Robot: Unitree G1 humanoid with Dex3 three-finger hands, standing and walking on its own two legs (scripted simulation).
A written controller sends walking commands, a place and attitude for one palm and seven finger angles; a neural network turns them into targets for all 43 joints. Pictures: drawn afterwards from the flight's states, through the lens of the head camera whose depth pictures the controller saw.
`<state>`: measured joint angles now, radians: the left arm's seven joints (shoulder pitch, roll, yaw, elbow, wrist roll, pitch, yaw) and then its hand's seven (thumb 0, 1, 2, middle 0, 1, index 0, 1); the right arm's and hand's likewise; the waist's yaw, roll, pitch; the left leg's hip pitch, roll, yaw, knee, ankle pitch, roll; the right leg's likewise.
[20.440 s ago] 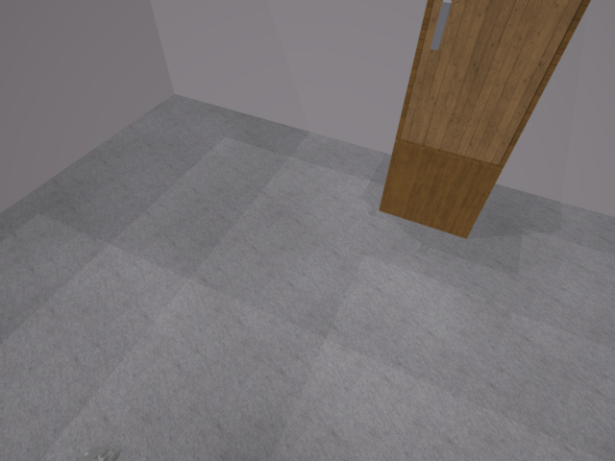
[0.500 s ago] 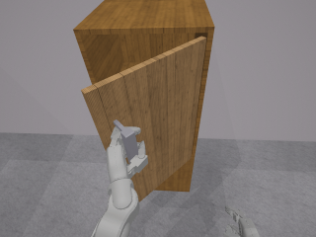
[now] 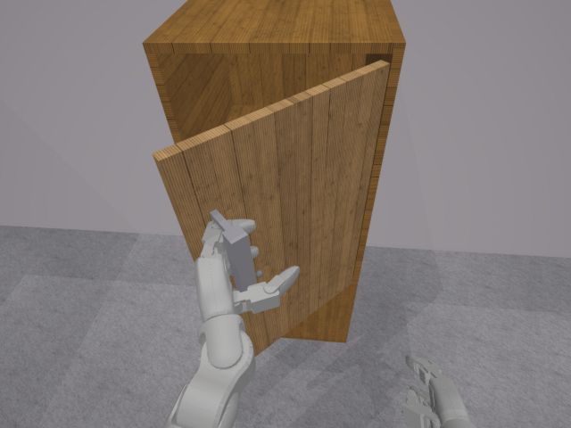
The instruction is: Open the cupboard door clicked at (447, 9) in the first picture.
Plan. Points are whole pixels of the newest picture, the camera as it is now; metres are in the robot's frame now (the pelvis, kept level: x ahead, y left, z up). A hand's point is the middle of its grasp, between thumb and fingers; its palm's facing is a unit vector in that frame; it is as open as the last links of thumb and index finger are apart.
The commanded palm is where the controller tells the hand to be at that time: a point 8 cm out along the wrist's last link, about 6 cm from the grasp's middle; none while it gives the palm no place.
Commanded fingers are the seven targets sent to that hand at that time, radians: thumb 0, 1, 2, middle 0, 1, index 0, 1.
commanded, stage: open thumb and fingers to let go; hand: left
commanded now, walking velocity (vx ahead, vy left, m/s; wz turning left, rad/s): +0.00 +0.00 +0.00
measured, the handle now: (232, 254) +0.33 +0.10 +0.10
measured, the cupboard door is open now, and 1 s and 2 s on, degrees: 44 51 49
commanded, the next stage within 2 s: slide the hand sideways off the handle in 0.42 s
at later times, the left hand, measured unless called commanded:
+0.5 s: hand (257, 274) +0.29 +0.06 +0.10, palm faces +0.25 -0.97 -0.03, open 14.7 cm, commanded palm +0.24 +0.08 +0.10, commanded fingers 0.00 -0.50 0.30 -0.15 -0.30 -0.15 -0.30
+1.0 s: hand (265, 311) +0.24 +0.04 +0.10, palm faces -0.14 -0.99 +0.01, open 16.2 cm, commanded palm +0.21 +0.11 +0.10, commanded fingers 0.00 -0.50 0.30 -0.15 -0.30 -0.15 -0.30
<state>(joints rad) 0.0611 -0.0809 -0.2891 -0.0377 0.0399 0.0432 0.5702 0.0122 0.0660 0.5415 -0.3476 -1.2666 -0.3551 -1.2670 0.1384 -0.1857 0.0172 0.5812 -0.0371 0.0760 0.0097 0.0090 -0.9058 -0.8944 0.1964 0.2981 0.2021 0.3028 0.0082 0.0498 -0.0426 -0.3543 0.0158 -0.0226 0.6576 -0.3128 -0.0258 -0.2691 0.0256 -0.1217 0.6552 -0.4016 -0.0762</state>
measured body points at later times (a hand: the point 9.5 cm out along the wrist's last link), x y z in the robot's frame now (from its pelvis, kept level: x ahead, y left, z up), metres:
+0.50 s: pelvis -0.01 +0.02 -0.01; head -0.02 +0.01 +0.44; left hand +0.27 +0.11 +0.11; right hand +0.17 -0.18 -0.10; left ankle +0.02 +0.14 -0.72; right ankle -0.03 -0.06 -0.72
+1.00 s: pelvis -0.02 +0.03 +0.00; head -0.04 +0.01 +0.45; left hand +0.24 +0.10 +0.11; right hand +0.14 -0.19 -0.08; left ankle +0.02 +0.14 -0.72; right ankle -0.03 -0.06 -0.72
